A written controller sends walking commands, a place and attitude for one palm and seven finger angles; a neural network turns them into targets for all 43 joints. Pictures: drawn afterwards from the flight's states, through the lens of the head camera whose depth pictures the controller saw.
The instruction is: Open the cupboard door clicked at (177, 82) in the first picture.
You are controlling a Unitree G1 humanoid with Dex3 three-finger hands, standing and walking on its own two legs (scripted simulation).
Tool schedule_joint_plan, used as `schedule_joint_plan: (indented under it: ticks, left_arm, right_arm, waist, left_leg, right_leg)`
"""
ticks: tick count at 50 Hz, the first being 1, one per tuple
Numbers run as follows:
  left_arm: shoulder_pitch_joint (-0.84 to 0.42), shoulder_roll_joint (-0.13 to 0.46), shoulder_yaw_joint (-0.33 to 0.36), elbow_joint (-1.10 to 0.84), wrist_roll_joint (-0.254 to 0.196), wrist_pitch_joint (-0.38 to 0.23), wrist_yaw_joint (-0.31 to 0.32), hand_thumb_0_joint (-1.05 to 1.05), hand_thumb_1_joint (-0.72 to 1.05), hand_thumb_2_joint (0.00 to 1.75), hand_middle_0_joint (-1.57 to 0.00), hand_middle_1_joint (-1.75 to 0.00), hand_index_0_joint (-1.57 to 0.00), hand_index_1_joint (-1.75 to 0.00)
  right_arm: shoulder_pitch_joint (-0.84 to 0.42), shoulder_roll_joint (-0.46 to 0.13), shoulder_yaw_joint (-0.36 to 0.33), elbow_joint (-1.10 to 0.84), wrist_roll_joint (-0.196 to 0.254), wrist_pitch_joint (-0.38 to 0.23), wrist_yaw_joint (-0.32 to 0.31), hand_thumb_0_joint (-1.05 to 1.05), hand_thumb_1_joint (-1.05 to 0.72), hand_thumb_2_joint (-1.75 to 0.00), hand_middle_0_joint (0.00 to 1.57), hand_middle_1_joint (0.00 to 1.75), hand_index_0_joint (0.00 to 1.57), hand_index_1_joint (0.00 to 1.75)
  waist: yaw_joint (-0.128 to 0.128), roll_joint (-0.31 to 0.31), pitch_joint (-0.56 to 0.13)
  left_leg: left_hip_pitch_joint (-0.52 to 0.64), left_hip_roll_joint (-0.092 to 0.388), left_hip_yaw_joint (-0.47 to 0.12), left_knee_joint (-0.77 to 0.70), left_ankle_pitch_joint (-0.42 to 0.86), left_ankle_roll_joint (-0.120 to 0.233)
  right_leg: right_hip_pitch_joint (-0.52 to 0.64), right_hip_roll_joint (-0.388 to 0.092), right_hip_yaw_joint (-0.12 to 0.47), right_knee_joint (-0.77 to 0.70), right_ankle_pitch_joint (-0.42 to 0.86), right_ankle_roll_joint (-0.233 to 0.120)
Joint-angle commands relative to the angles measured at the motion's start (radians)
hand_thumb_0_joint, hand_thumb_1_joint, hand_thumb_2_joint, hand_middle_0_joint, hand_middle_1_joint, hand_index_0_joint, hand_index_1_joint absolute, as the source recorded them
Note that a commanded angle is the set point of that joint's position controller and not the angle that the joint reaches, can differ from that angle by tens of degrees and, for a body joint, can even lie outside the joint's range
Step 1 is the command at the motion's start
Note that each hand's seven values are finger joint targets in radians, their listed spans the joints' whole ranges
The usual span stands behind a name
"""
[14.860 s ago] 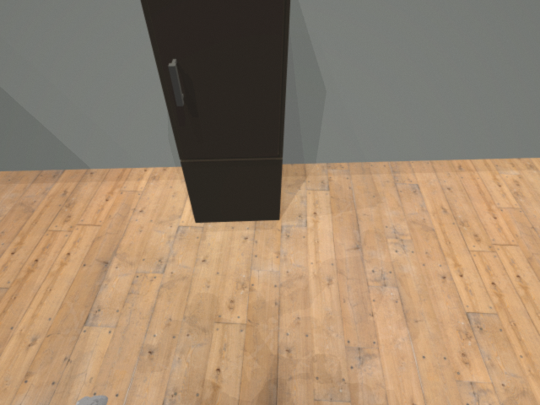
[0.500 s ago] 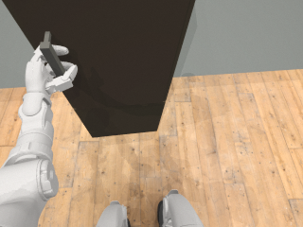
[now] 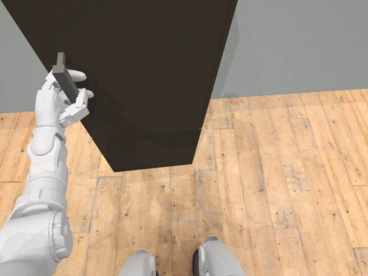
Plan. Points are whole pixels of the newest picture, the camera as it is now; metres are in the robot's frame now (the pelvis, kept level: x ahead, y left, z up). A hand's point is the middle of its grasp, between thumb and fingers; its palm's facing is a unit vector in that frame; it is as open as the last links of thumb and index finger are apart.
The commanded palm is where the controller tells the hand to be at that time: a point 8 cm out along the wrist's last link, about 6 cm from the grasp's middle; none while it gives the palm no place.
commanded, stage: pull the door open along its arc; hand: left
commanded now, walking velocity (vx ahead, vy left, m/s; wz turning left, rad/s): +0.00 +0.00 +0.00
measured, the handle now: (72, 84) +0.52 +0.22 +0.05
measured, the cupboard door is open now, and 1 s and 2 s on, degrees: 2 44 46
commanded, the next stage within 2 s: open thumb and fingers to let go in 0.72 s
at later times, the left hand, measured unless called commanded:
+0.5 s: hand (125, 167) +0.32 +0.10 +0.05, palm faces +0.46 -0.89 +0.03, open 5.9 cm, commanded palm +0.25 +0.13 +0.05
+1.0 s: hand (151, 189) +0.28 +0.05 +0.05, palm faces +0.48 -0.88 -0.04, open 6.4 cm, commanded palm +0.23 +0.08 +0.05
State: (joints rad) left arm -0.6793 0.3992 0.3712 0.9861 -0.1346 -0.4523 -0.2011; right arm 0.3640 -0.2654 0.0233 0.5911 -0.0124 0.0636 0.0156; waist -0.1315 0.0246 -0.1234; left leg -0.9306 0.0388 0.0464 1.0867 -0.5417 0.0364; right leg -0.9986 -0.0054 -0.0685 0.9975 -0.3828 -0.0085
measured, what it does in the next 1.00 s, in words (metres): shifts its weight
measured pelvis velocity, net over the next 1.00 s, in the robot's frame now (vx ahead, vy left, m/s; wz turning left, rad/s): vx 0.01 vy -0.06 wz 0.09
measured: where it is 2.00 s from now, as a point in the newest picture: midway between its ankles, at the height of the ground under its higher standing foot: outside the picture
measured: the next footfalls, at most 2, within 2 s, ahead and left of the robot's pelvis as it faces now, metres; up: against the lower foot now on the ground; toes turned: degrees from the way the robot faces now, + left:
none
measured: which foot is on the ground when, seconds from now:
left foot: down 0.00-1.00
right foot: down 0.00-1.00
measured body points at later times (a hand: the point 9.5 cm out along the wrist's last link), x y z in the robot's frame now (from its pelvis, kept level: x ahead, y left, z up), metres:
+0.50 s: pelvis +0.01 -0.01 +0.01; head +0.08 -0.01 +0.46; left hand +0.29 +0.14 +0.05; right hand +0.20 -0.21 -0.09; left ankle -0.02 +0.09 -0.66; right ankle +0.05 -0.12 -0.66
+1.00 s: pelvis +0.01 -0.06 +0.01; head +0.06 -0.07 +0.45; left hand +0.25 +0.10 +0.06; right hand +0.21 -0.26 -0.09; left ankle -0.02 +0.09 -0.66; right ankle +0.04 -0.12 -0.66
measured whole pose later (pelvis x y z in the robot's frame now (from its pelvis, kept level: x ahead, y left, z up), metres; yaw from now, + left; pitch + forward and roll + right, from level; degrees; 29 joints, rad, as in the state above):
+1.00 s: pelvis +0.01 -0.06 +0.01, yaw +5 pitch +14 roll +1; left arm 0.19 -0.09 -0.21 0.08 0.10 -0.26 0.58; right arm 0.18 -0.19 0.00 0.57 -0.08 -0.07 0.01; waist 0.01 0.03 -0.17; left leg -0.75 0.02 -0.04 1.03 -0.53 -0.05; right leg -0.82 -0.03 -0.14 1.03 -0.46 -0.09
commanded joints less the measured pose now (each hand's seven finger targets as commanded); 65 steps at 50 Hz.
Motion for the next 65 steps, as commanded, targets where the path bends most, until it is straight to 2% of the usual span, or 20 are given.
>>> schedule_joint_plan:
  ticks: [1, 4, 8, 9, 10, 12, 14, 16, 17, 21, 22, 25, 34, 36, 41, 43, 49, 57, 61, 65]
  left_arm:
    - [-0.121, 0.159, -0.002, -0.317, -0.038, -0.071, -0.019, 0.0, 0.9, 0.9, -0.4, -1.35, -0.4, -1.35]
    - [0.05, 0.105, -0.031, -0.43, -0.058, -0.065, -0.011, 0.0, 0.9, 0.9, -0.4, -1.35, -0.4, -1.35]
    - [0.196, 0.0, -0.1, -0.572, -0.076, -0.061, 0.017, 0.0, 0.9, 0.9, -0.4, -1.35, -0.4, -1.35]
    - [0.189, -0.042, -0.001, -0.653, -0.134, -0.063, 0.158, 0.0, 0.9, 0.9, -0.4, -1.35, -0.4, -1.35]
    - [0.256, -0.134, -0.092, -0.675, -0.101, -0.058, 0.236, 0.0, 0.9, 0.9, -0.4, -1.35, -0.4, -1.35]
    - [0.347, -0.2, -0.151, -0.749, -0.049, -0.058, 0.364, 0.0, 0.9, 0.9, -0.4, -1.35, -0.4, -1.35]
    - [0.421, -0.292, -0.229, -0.825, 0.009, -0.058, 0.477, 0.0, 0.9, 0.9, -0.4, -1.35, -0.4, -1.35]
    - [0.414, -0.35, -0.307, -0.901, 0.092, -0.052, 0.588, 0.0, 0.9, 0.9, -0.4, -1.35, -0.4, -1.35]
    - [0.456, -0.364, -0.323, -0.916, 0.129, -0.045, 0.644, 0.0, 0.9, 0.9, -0.4, -1.35, -0.4, -1.35]
    - [0.54, -0.478, -0.454, -0.934, 0.243, 0.002, 0.786, 0.0, 0.9, 0.9, -0.4, -1.35, -0.4, -1.35]
    - [0.558, -0.474, -0.47, -0.949, 0.272, 0.01, 0.793, 0.0, 0.9, 0.9, -0.4, -1.35, -0.4, -1.35]
    - [0.678, -0.533, -0.551, -1.025, 0.298, 0.036, 0.791, 0.0, 0.9, 0.9, -0.4, -1.35, -0.4, -1.35]
    - [1.071, -0.655, -0.694, -1.244, 0.24, 0.124, 0.749, 0.0, 0.9, 0.9, -0.4, -1.35, -0.4, -1.35]
    - [1.001, -0.672, -0.719, -1.249, 0.25, 0.139, 0.761, 0.0, 0.9, 0.9, -0.4, -1.35, -0.4, -1.35]
    - [0.748, -0.577, -0.606, -1.154, 0.269, 0.145, 0.811, 0.0, 0.9, 0.9, -0.4, -1.35, -0.4, -1.35]
    - [0.767, -0.583, -0.598, -1.121, 0.266, 0.138, 0.814, 0.0, 0.76, 0.84, -0.39, -1.34, -0.39, -1.34]
    - [0.771, -0.566, -0.617, -1.138, 0.263, 0.106, 0.772, 0.0, 0.34, 0.66, -0.36, -1.29, -0.36, -1.29]
    - [0.687, -0.489, -0.546, -1.078, 0.243, 0.064, 0.754, 0.0, -0.22, 0.42, -0.32, -1.23, -0.32, -1.23]
    - [0.621, -0.502, -0.544, -1.029, 0.233, 0.052, 0.758, 0.0, -0.5, 0.3, -0.3, -1.2, -0.3, -1.2]
    - [0.623, -0.521, -0.549, -1.02, 0.225, 0.049, 0.764, 0.0, -0.5, 0.3, -0.28, -1.1, -0.28, -1.1]
  right_arm:
    - [0.102, -0.154, -0.065, -0.106, 0.011, -0.022, -0.006, 0.0, -0.9, -0.9, 0.2, 0.3, 0.2, 0.3]
    - [0.079, -0.144, -0.069, -0.131, 0.019, -0.032, -0.001, 0.0, -0.9, -0.9, 0.2, 0.3, 0.2, 0.3]
    - [0.034, -0.13, -0.074, -0.151, 0.026, -0.054, 0.003, 0.0, -0.9, -0.9, 0.2, 0.3, 0.2, 0.3]
    - [-0.007, -0.105, -0.074, -0.158, 0.016, -0.066, 0.004, 0.0, -0.9, -0.9, 0.2, 0.3, 0.2, 0.3]
    - [-0.017, -0.098, -0.072, -0.16, 0.007, -0.078, 0.014, 0.0, -0.9, -0.9, 0.2, 0.3, 0.2, 0.3]
    - [-0.029, -0.091, -0.074, -0.158, -0.008, -0.093, 0.028, 0.0, -0.9, -0.9, 0.2, 0.3, 0.2, 0.3]
    - [-0.053, -0.075, -0.076, -0.162, -0.023, -0.101, 0.04, 0.0, -0.9, -0.9, 0.2, 0.3, 0.2, 0.3]
    - [-0.079, -0.065, -0.076, -0.162, -0.04, -0.103, 0.049, 0.0, -0.9, -0.9, 0.2, 0.3, 0.2, 0.3]
    - [-0.084, -0.064, -0.079, -0.169, -0.047, -0.103, 0.049, 0.0, -0.9, -0.9, 0.2, 0.3, 0.2, 0.3]
    - [-0.135, -0.038, -0.074, -0.171, -0.064, -0.107, 0.043, 0.0, -0.9, -0.9, 0.2, 0.3, 0.2, 0.3]
    - [-0.137, -0.037, -0.074, -0.174, -0.068, -0.107, 0.035, 0.0, -0.9, -0.9, 0.2, 0.3, 0.2, 0.3]
    - [-0.175, -0.011, -0.065, -0.188, -0.071, -0.115, 0.02, 0.0, -0.9, -0.9, 0.2, 0.3, 0.2, 0.3]
    - [-0.284, 0.026, -0.027, -0.232, -0.053, -0.148, 0.031, 0.0, -0.9, -0.9, 0.2, 0.3, 0.2, 0.3]
    - [-0.284, 0.025, -0.024, -0.227, -0.057, -0.158, 0.033, 0.0, -0.9, -0.9, 0.2, 0.3, 0.2, 0.3]
    - [-0.258, 0.014, -0.028, -0.19, -0.069, -0.167, 0.005, 0.0, -0.9, -0.9, 0.2, 0.3, 0.2, 0.3]
    - [-0.262, 0.015, -0.036, -0.187, -0.068, -0.174, -0.004, 0.0, -0.9, -0.9, 0.2, 0.3, 0.2, 0.3]
    - [-0.229, 0.008, -0.046, -0.181, -0.066, -0.188, -0.014, 0.0, -0.9, -0.9, 0.2, 0.3, 0.2, 0.3]
    - [-0.237, -0.003, -0.052, -0.166, -0.06, -0.202, -0.026, 0.0, -0.9, -0.9, 0.2, 0.3, 0.2, 0.3]
    - [-0.236, -0.003, -0.053, -0.158, -0.06, -0.204, -0.029, 0.0, -0.9, -0.9, 0.2, 0.3, 0.2, 0.3]
    - [-0.234, -0.005, -0.056, -0.163, -0.059, -0.202, -0.025, 0.0, -0.9, -0.9, 0.2, 0.3, 0.2, 0.3]
  waist:
    - [0.053, 0.04, -0.479]
    - [0.083, 0.04, -0.473]
    - [0.085, 0.011, -0.4]
    - [0.146, 0.023, -0.383]
    - [0.13, 0.051, -0.372]
    - [0.129, -0.014, -0.371]
    - [0.138, 0.001, -0.382]
    - [0.133, 0.036, -0.37]
    - [0.133, -0.03, -0.373]
    - [0.13, -0.058, -0.33]
    - [0.125, -0.092, -0.331]
    - [0.137, -0.075, -0.331]
    - [0.16, -0.051, -0.262]
    - [0.136, -0.058, -0.242]
    - [0.11, -0.09, -0.217]
    - [0.12, -0.13, -0.245]
    - [0.11, -0.123, -0.289]
    - [0.11, -0.159, -0.261]
    - [0.11, -0.161, -0.249]
    - [0.119, -0.143, -0.277]
  left_leg:
    - [0.22, -0.026, -0.053, -0.166, 0.514, -0.025]
    - [0.234, -0.024, -0.048, -0.187, 0.559, -0.028]
    - [0.234, -0.024, -0.041, -0.208, 0.517, -0.031]
    - [0.215, -0.028, -0.044, -0.223, 0.501, -0.048]
    - [0.241, -0.027, -0.045, -0.225, 0.5, -0.057]
    - [0.254, -0.021, -0.052, -0.218, 0.532, -0.06]
    - [0.274, -0.021, -0.047, -0.215, 0.555, -0.064]
    - [0.288, -0.02, -0.052, -0.208, 0.562, -0.07]
    - [0.28, -0.02, -0.057, -0.203, 0.548, -0.062]
    - [0.251, -0.032, -0.053, -0.211, 0.432, -0.052]
    - [0.245, -0.033, -0.056, -0.211, 0.418, -0.048]
    - [0.259, -0.04, -0.045, -0.214, 0.402, -0.044]
    - [0.25, -0.057, -0.05, -0.196, 0.375, -0.044]
    - [0.239, -0.06, -0.058, -0.176, 0.348, -0.043]
    - [0.169, -0.072, -0.067, -0.134, 0.255, -0.046]
    - [0.158, -0.075, -0.065, -0.132, 0.224, -0.046]
    - [0.129, -0.073, -0.064, -0.129, 0.216, -0.043]
    - [0.058, -0.075, -0.071, -0.116, 0.138, -0.04]
    - [0.065, -0.076, -0.065, -0.12, 0.117, -0.036]
    - [0.086, -0.077, -0.059, -0.133, 0.135, -0.035]
  right_leg:
    - [0.438, 0.033, 0.038, -0.083, 0.383, -0.012]
    - [0.478, 0.03, 0.035, -0.086, 0.414, -0.016]
    - [0.471, 0.028, 0.025, -0.1, 0.389, -0.013]
    - [0.459, 0.027, 0.007, -0.104, 0.352, -0.014]
    - [0.44, 0.027, 0.0, -0.1, 0.328, -0.014]
    - [0.443, 0.026, -0.012, -0.096, 0.334, -0.017]
    - [0.454, 0.018, -0.01, -0.087, 0.354, -0.02]
    - [0.43, 0.013, -0.011, -0.076, 0.34, -0.024]
    - [0.441, 0.015, -0.011, -0.078, 0.337, -0.025]
    - [0.452, 0.006, -0.007, -0.09, 0.3, -0.028]
    - [0.465, 0.006, -0.002, -0.099, 0.3, -0.029]
    - [0.495, -0.001, 0.005, -0.109, 0.315, -0.03]
    - [0.531, -0.003, -0.002, -0.123, 0.354, -0.034]
    - [0.498, -0.007, 0.005, -0.124, 0.341, -0.028]
    - [0.45, -0.031, 0.067, -0.149, 0.256, -0.011]
    - [0.472, -0.04, 0.094, -0.175, 0.204, -0.003]
    - [0.553, -0.076, 0.159, -0.204, 0.249, 0.014]
    - [0.549, -0.098, 0.224, -0.246, 0.082, 0.018]
    - [0.516, -0.095, 0.216, -0.256, -0.014, 0.014]
    - [0.52, -0.084, 0.191, -0.24, 0.008, 0.008]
